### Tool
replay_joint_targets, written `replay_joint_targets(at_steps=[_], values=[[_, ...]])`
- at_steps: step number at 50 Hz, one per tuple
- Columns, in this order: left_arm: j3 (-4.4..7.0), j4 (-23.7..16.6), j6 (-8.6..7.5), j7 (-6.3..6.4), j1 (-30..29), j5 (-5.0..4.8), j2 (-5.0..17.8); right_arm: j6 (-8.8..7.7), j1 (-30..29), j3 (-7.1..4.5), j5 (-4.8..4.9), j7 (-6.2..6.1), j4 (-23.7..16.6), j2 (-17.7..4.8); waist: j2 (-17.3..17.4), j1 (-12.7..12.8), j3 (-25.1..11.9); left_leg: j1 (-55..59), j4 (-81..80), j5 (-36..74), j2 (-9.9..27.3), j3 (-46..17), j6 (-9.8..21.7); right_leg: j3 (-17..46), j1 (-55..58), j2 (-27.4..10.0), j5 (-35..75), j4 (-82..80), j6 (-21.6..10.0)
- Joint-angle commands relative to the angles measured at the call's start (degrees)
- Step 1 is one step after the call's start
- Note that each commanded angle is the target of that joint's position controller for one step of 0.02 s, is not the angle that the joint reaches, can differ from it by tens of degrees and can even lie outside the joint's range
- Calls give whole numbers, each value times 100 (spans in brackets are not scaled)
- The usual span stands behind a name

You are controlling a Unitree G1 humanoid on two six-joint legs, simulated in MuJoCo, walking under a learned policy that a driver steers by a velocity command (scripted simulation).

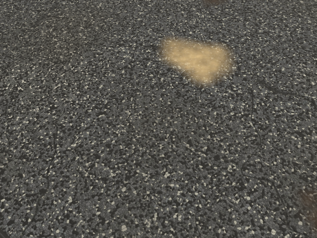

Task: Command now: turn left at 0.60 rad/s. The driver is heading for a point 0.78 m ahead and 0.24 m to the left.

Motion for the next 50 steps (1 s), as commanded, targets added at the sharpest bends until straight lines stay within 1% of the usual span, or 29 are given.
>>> replay_joint_targets(at_steps=[1, 4, 5, 6, 7, 8, 9, 10, 11, 12, 13, 16, 20, 21, 23, 24, 27, 29, 30, 31, 32, 33, 34, 36, 38, 43, 47, 49, 50], values=[[368, -350, -30, -31, -45, -46, 1305, -92, -400, -23, -10, 82, -676, -313, -1280, 186, -667, 118, -766, -39, 88, 375, 82, 728, 846, -1381, 2246, -572, -1202], [408, -340, -49, -107, -58, -154, 1373, -38, -298, -77, 2, 159, -715, -395, -1291, 115, -637, 567, -1610, 139, 38, 542, 324, 648, 830, -1512, 2155, -354, -1092], [415, -338, -51, -116, -128, -209, 1379, -28, -154, -96, 6, 187, -680, -382, -1244, -9, -645, 865, -2143, 469, -10, 618, 463, 552, 763, -1498, 2087, -156, -965], [402, -309, -54, -122, -137, -262, 1308, -29, 83, -131, 3, 193, -590, -392, -1137, -150, -688, 1363, -2814, 994, -129, 699, 643, 369, 569, -1399, 1857, 177, -745], [349, -173, -72, -151, 202, -225, 1087, -36, 349, -219, -7, 141, -504, -591, -660, -195, -806, 2200, -3317, 1770, -117, 413, 853, 19, 42, -1164, 1262, 813, -353], [226, -310, -80, -189, 211, 42, 705, -65, 588, -384, -17, 39, -556, -1240, 906, -146, -927, 3302, -3428, 3783, 1191, -1411, 1347, -511, -1468, -528, -929, 2527, 215], [194, -668, -111, -153, -222, 101, 667, -185, 472, -380, -206, 64, -719, -1535, 1646, -243, -1028, 3093, -3352, 4751, 2268, -2823, 2595, 62, -2611, 222, -2722, 3841, 487], [284, -690, -110, -121, -529, 8, 971, -315, 528, -302, -256, 118, -682, -1197, 912, -519, -1183, 2941, -3486, 4224, 2054, -2505, 2684, 662, -2635, 109, -2559, 4468, 461], [314, -686, -97, -107, -547, -84, 1016, -393, 286, -234, -224, 108, -622, -1048, 772, -329, -925, 2710, -3489, 3788, 1681, -1984, 2333, 778, -2641, 31, -2061, 4523, 371], [335, -568, -81, -58, -416, -58, 996, -404, -13, -211, -130, 71, -634, -929, 483, -180, -810, 2551, -3474, 3314, 1350, -1681, 2008, 828, -2623, -24, -1598, 4316, 357], [359, -550, -57, -25, -350, -10, 1058, -384, -211, -155, -45, 41, -658, -813, 544, -97, -737, 2384, -3482, 3303, 1228, -1568, 1883, 844, -2541, -18, -1294, 4173, 388], [335, -517, -70, -67, -119, -32, 914, -347, -263, -114, -104, -37, -685, -794, 591, 15, -902, 2135, -3520, 3301, 1001, -1451, 1901, 775, -2100, 204, -772, 3962, 483], [257, -635, -87, -88, -355, -43, 749, -310, -161, -153, -81, -95, -648, -905, 635, -122, -836, 2133, -3477, 2578, 932, -1756, 1902, 867, -1903, 330, -680, 2756, 544], [249, -644, -102, -114, -344, -53, 752, -299, -107, -163, -66, -99, -637, -921, 639, -159, -902, 2066, -3568, 1738, 893, -1882, 1916, 867, -1768, 360, -650, 2485, 524], [252, -716, -163, -186, -457, -106, 786, -303, -46, -160, -37, -75, -628, -933, 772, -256, -727, 1760, -3830, -106, 832, -2265, 1947, 850, -1559, 427, -728, 1980, 431], [261, -726, -205, -224, -424, -134, 822, -315, -48, -145, -40, -55, -611, -929, 859, -260, -663, 1694, -3885, -568, 856, -2384, 1947, 816, -1460, 430, -821, 1786, 368], [256, -731, -376, -331, -288, -181, 798, -352, 52, -74, -51, 0, -521, -831, 829, -248, -579, 1398, -3809, -1037, 820, -2562, 1880, 648, -776, 456, -875, 1129, 150], [236, -586, -491, -375, 128, -169, 631, -355, -7, 16, -51, 1, -476, -654, 634, 40, -490, 920, -3587, -1340, 559, -2471, 1654, 495, 207, 446, -186, 122, -55], [250, -509, -537, -358, 429, -114, 677, -384, -16, 93, -73, -6, -478, -430, 431, 174, -529, 515, -3158, -1378, 310, -2269, 1418, 758, 832, 178, -237, -113, -185], [290, -420, -568, -323, 1032, -10, 954, -425, -70, 218, -105, -2, -532, -26, -446, 320, -678, -157, -1540, -1383, -238, -1510, 1027, 1936, 1470, -849, -969, -567, -503], [440, -267, -591, -379, 1379, 128, 1595, -527, -277, 150, 34, -30, -847, -209, -1559, 266, -220, -1531, -456, -1425, -806, -782, 835, 4115, 1417, -1759, -2473, -1357, -1301], [407, -321, -640, -375, 1126, 30, 1361, -609, -351, 22, 60, -54, -782, -651, -1174, 211, 296, -2024, 271, -1031, -382, -977, 783, 4358, 1177, -1954, -3087, -1494, -1563], [318, -353, -650, -319, 950, -70, 1071, -647, -246, -19, 49, -22, -658, -737, -1066, 98, 429, -2199, 491, -506, -265, -966, 765, 3874, 1215, -1697, -2914, -1464, -1404], [246, -370, -621, -257, 875, -116, 918, -708, -184, -1, -54, 50, -526, -584, -931, 48, 305, -2236, 523, 218, -2, -646, 664, 3076, 1373, -1317, -2077, -1501, -1134], [199, -342, -624, -224, 1005, -70, 865, -778, -379, 62, -77, 115, -512, -332, -879, 145, 198, -1955, 397, 894, 166, -258, 548, 2371, 1215, -1035, -1029, -1636, -1056], [189, -175, -545, -216, 1354, -137, 977, -865, -1043, 227, -49, 211, -634, 74, -875, 444, 183, -1165, -1193, 1730, 213, 235, 376, 1312, 923, -743, 492, -1679, -1012], [217, -30, -477, -251, 1636, -218, 1180, -916, -1373, 224, 35, 355, -691, -8, -929, 523, 267, -448, -2107, 1821, 66, 400, 490, 1212, 899, -964, 817, -1578, -1005], [240, 24, -432, -246, 1628, -260, 1259, -935, -1283, 173, 60, 395, -696, -159, -990, 344, 249, -184, -2396, 1638, 24, 366, 691, 1263, 1157, -1160, 1333, -1412, -926], [257, 32, -407, -234, 1568, -264, 1324, -938, -1049, 118, 49, 389, -647, -280, -1027, 141, 97, 225, -2526, 1547, -77, 424, 816, 1189, 1259, -1180, 2208, -1116, -856]])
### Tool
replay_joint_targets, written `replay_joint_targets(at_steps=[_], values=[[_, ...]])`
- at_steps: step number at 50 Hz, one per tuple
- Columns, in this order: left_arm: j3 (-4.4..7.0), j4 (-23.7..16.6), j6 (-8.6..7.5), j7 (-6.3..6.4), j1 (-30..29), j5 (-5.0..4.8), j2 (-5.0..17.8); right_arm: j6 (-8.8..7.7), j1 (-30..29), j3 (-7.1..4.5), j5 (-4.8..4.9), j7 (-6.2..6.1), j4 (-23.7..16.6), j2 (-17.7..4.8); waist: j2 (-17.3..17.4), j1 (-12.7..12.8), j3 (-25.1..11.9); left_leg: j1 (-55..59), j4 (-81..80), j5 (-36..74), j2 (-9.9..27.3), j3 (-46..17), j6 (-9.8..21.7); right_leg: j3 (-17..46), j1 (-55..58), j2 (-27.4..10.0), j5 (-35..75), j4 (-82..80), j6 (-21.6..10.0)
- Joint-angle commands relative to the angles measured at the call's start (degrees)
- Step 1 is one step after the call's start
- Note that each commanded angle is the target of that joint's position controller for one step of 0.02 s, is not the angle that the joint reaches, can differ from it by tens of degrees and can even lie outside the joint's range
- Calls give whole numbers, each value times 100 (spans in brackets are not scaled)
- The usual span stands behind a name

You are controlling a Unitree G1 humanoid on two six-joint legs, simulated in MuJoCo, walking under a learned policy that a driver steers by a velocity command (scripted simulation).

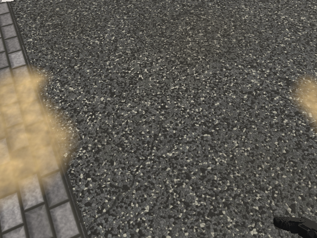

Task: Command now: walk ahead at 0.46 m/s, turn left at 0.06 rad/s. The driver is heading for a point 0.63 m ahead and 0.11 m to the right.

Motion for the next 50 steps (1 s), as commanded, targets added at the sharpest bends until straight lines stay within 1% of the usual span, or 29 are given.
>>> replay_joint_targets(at_steps=[1, 2, 3, 4, 5, 6, 7, 8, 9, 11, 14, 19, 23, 25, 27, 28, 29, 30, 31, 32, 33, 34, 35, 36, 38, 40, 44, 47, 50], values=[[287, -279, 3, 48, -250, -54, 1203, -124, 187, -286, -2, -8, -361, -752, -894, -774, -98, 1378, -473, -47, -331, 286, 371, 453, -477, -1189, 4102, 604, -851], [231, -295, 6, 66, -212, -12, 1068, -99, 1050, -418, -14, -68, -107, -1001, -765, -1189, -699, 2677, -475, -15, -317, 270, 549, 174, -885, -917, 4501, 1707, -685], [73, -491, -16, 78, -209, 181, 682, -45, 2161, -523, -83, -158, 64, -1417, 48, -1590, -1667, 4486, -285, -236, 931, -1132, 935, -17, -2158, -621, 2749, 3645, -461], [-98, -656, -138, 73, 395, 90, 68, -54, 2258, -533, -159, -111, 149, -1792, 1737, -1104, -2351, 5605, -1234, -1895, 2116, -4066, 1767, 281, -3993, 421, -1092, 5378, -185], [65, -600, -235, 39, -90, -73, 770, -69, 2096, -394, -113, -107, 141, -1195, 1144, -1323, -1828, 5187, -1648, -2445, 1953, -4153, 1617, 764, -4634, 109, -1039, 5977, -219], [126, -756, -282, -3, -619, -156, 963, -71, 1736, -310, -86, -125, 151, -981, 884, -1240, -1015, 4512, -1659, -1984, 1769, -3225, 1422, 570, -4937, -169, -508, 5975, -298], [99, -765, -302, 5, -853, -72, 874, -71, 1420, -267, -108, -121, 132, -880, 359, -1079, -650, 3788, -1735, -1234, 1504, -2590, 1320, 454, -4720, -405, -14, 5740, -300], [114, -770, -293, 0, -937, 34, 808, -74, 1163, -237, -157, -103, 121, -771, 273, -905, -377, 3228, -1879, -686, 1273, -2154, 1295, 423, -4546, -542, 317, 5436, -260], [116, -732, -244, -26, -831, 47, 737, -96, 1012, -204, -211, -102, 111, -666, 375, -722, -316, 2853, -2052, -338, 1113, -1860, 1277, 455, -4239, -659, 547, 5313, -237], [76, -626, -108, -51, -620, 13, 530, -189, 914, -219, -174, -115, 200, -638, 401, -551, -270, 2480, -2334, 77, 1087, -1384, 1349, 401, -4014, -702, 724, 5152, -130], [64, -767, 6, -15, -1047, 40, 470, -292, 990, -259, -200, -148, 414, -736, 215, -588, 119, 2237, -2595, 498, 1072, -747, 1317, 513, -4389, -676, 1338, 4583, 26], [-5, -1043, -81, -143, -1959, 36, 326, -283, 1163, -274, -183, -224, 619, -909, 97, -923, 345, 2383, -2711, 782, 922, 172, 998, 264, -4157, -378, 2821, 2798, -75], [-41, -1382, -105, -301, -2570, 20, 273, -153, 1553, -309, -108, -257, 873, -1025, -20, -1151, 496, 3342, -2453, 1111, 1212, 403, 900, 112, -4491, -284, 2659, 2117, -291], [-18, -1544, -108, -386, -2669, 31, 329, -41, 1573, -334, -80, -291, 917, -1099, 45, -1094, 431, 3796, -2053, 2003, 1320, 518, 798, -90, -4500, -152, 2109, 1967, -446], [84, -1596, -69, -411, -2351, 48, 527, 63, 1495, -381, -82, -360, 873, -1281, 308, -836, 10, 4033, -1199, 4122, 1299, 699, 654, -468, -3828, 225, 1439, 2016, -655], [199, -1505, -39, -391, -1776, 47, 731, 123, 1459, -393, -97, -401, 842, -1341, 393, -508, -377, 3991, -348, 4913, 1225, 802, 568, -598, -3087, 462, 1232, 2007, -794], [367, -1320, -15, -320, -866, 25, 1019, 151, 1388, -366, -92, -446, 790, -1308, 275, 5, -855, 3366, 923, 4772, 1025, 963, 381, -514, -1687, 613, 1543, 1693, -1016], [515, -1199, 63, -191, -60, 19, 1531, 84, 1595, -229, -249, -467, 635, -978, -579, 189, -1546, 1844, 2790, 2356, 685, 992, 166, 1083, 192, -431, 1884, 1780, -1410], [516, -1341, 18, -200, -350, -13, 1782, -99, 2059, -13, -274, -335, 419, -365, -1789, -407, -2280, -515, 4840, -2651, -658, 154, -176, 4500, 1971, -1737, 850, 900, -2654], [394, -1390, 4, -208, -227, 25, 1263, -310, 1488, -149, -108, -215, 375, -1021, -960, 38, -2427, -1123, 5080, -2527, -328, -845, -56, 4608, 2036, -1674, 274, 432, -2407], [334, -1358, -22, -187, -399, 74, 1066, -399, 957, -152, 78, -167, 175, -1068, -652, 16, -1548, -1345, 4825, -2105, -99, -736, 39, 3717, 1347, -1472, 499, 366, -2132], [314, -1378, -48, -187, -735, 77, 1012, -438, 782, -105, 2, -198, 113, -928, 26, -269, -886, -1236, 4235, -1737, 141, -658, 44, 3082, 364, -1228, 1200, 302, -1975], [269, -1436, -63, -172, -1038, 92, 853, -411, 748, -144, -129, -243, 137, -958, 93, -469, -635, -915, 3715, -1542, 321, -628, -2, 2625, -274, -1033, 1846, 241, -1881], [229, -1525, -65, -146, -1274, 176, 794, -335, 863, -160, -162, -247, 173, -968, -95, -652, -442, -553, 3609, -1452, 395, -585, -86, 2327, -817, -943, 2736, 150, -1875], [216, -1462, -90, -104, -1415, 184, 779, -190, 1131, -143, -226, -281, 290, -859, -158, -820, -374, -189, 3231, -1422, 414, -419, -320, 1777, -1404, -864, 4305, 121, -1888], [235, -1302, -94, -42, -1347, 170, 896, -106, 1062, -80, -256, -329, 291, -661, -235, -821, -339, -32, 2546, -1000, 306, -239, -492, 1194, -1759, -667, 5221, 160, -1771], [213, -1069, 50, 73, -1167, 107, 882, -119, 413, 3, -223, -275, 241, -483, -521, -489, -537, 570, 811, 838, 8, -85, -483, 601, -1811, -219, 4713, 353, -1290], [184, -894, 113, 90, -1011, 119, 858, -161, 118, -36, -189, -186, 182, -587, -621, -350, -539, 666, 166, 1154, -64, -236, -334, 927, -1397, -480, 4052, 548, -1216], [152, -802, 136, 83, -1113, 131, 782, -216, 238, -145, -275, -143, 191, -780, -654, -519, -503, 837, -376, 771, -107, -289, -25, 1298, -1010, -663, 3856, 1152, -1089]])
